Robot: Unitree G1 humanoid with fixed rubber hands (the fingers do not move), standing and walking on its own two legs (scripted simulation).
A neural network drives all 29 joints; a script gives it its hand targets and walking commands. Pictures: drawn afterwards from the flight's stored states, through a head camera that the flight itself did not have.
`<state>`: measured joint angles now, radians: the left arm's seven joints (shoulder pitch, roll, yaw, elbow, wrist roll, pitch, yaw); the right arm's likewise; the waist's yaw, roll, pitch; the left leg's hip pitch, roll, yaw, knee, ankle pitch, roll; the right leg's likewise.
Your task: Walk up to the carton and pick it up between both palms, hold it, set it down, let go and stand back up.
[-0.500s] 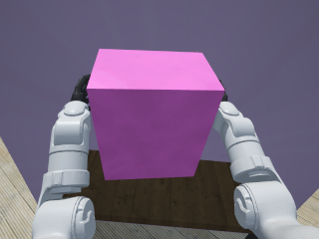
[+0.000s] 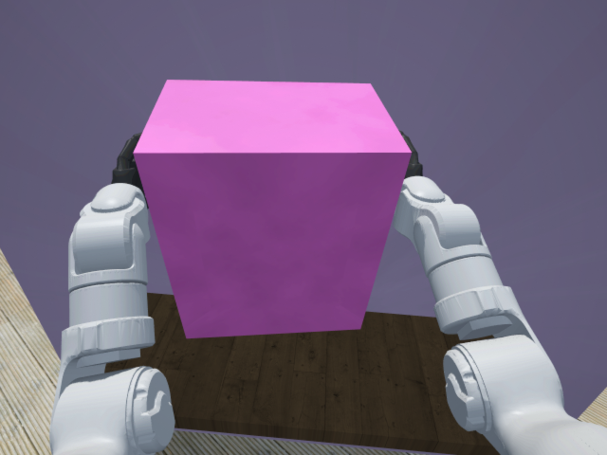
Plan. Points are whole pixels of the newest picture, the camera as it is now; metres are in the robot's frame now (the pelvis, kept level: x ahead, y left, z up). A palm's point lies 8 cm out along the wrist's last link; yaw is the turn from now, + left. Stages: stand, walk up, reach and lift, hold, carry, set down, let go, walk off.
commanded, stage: reach and lift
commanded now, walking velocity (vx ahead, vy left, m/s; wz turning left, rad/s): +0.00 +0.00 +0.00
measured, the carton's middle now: (273, 217) +0.37 +0.01 +0.20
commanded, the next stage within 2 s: hold in 0.32 s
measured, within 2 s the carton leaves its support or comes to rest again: neither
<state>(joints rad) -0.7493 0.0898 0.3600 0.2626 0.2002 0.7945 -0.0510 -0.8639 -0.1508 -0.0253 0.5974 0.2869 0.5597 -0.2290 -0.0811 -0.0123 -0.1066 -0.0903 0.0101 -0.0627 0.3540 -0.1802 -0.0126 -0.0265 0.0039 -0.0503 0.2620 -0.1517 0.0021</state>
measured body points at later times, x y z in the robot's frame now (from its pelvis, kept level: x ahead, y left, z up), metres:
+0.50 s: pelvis -0.01 -0.01 +0.00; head -0.09 +0.01 +0.44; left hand +0.38 +0.15 +0.26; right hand +0.38 -0.19 +0.28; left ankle +0.01 +0.12 -0.75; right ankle +0.00 -0.12 -0.75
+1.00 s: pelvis -0.01 +0.00 +0.00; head -0.09 +0.04 +0.44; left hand +0.37 +0.19 +0.26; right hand +0.38 -0.15 +0.29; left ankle +0.01 +0.12 -0.75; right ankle +0.00 -0.12 -0.75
